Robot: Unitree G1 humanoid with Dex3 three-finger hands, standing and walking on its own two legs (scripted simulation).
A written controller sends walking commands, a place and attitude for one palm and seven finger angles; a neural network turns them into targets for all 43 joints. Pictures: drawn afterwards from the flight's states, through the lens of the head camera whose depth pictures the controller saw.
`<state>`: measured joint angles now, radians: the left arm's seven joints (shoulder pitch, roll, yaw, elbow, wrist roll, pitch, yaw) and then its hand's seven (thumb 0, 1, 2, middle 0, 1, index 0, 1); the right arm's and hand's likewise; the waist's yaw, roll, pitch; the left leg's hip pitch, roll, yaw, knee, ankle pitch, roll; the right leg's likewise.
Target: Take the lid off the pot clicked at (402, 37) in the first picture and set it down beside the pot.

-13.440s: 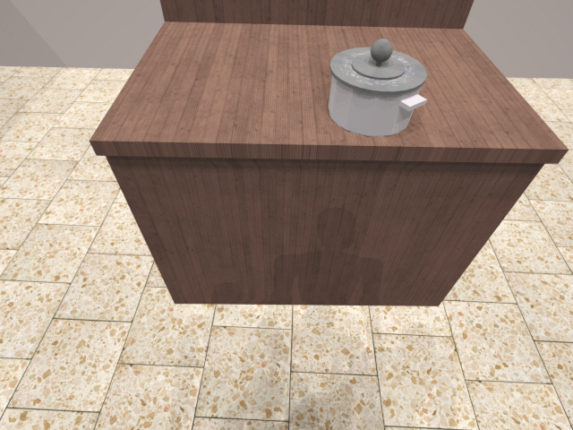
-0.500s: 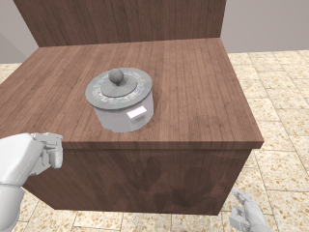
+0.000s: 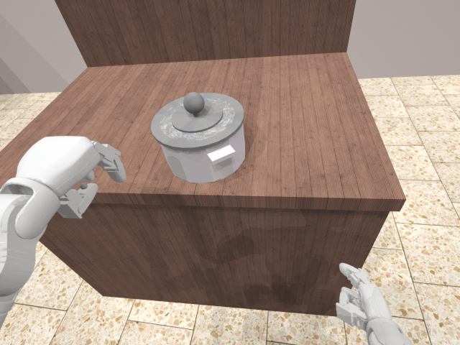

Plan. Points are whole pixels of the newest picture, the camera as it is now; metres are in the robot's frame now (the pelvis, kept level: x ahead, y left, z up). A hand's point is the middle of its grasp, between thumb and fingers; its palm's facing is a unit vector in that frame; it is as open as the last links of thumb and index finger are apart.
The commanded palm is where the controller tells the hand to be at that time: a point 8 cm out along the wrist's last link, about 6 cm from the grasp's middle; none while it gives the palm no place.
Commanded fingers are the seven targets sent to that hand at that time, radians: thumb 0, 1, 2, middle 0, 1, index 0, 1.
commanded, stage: reach forward and open the fingers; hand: left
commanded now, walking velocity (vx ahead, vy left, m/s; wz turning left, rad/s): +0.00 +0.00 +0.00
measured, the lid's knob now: (193, 103) +0.53 +0.15 +0.17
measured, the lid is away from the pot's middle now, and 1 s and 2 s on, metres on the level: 0.00 0.00 0.00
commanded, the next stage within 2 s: move the open hand above the knob in 0.92 s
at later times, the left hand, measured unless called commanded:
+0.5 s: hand (82, 139) +0.32 +0.25 +0.25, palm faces +0.07 +0.03 -1.00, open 9.8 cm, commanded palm +0.27 +0.25 +0.31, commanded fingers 0.00 -0.37 1.74 -0.90 -0.08 -0.90 -0.08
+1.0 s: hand (91, 129) +0.34 +0.25 +0.25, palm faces +0.03 +0.02 -1.00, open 9.7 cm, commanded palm +0.29 +0.25 +0.31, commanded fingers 0.00 -0.37 1.74 -0.90 -0.08 -0.90 -0.08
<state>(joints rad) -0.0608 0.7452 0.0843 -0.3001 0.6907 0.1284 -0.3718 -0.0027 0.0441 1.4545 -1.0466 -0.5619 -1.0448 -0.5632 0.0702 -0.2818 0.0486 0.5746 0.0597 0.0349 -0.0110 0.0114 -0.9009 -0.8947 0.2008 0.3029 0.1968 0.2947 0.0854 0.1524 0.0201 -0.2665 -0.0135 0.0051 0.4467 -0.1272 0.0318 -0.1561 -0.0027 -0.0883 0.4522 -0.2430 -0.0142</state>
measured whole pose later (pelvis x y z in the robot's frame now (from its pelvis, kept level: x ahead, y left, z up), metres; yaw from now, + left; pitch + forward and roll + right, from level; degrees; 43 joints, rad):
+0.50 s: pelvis -0.01 +0.01 +0.00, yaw -1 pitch -3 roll -1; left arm -0.40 0.76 0.03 -0.12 0.73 0.14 -0.42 0.00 -0.36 1.71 -0.91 -0.09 -0.90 -0.09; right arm 0.10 -0.29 0.05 0.58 0.07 0.03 0.00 0.01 -0.90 -0.89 0.20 0.30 0.20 0.29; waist 0.07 0.14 0.02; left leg -0.29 -0.03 0.03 0.45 -0.11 0.05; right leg -0.20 -0.02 -0.06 0.49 -0.24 0.00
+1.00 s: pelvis +0.00 +0.01 +0.00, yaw +0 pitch -2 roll +0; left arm -0.44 0.76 0.02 -0.12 0.73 0.20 -0.49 0.00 -0.37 1.74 -0.91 -0.08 -0.91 -0.09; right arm 0.08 -0.30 0.05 0.57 0.08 0.06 0.01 0.01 -0.90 -0.89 0.20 0.30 0.20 0.29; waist 0.07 0.14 0.01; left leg -0.29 -0.03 0.02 0.46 -0.14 0.05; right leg -0.20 -0.02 -0.07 0.50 -0.27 0.00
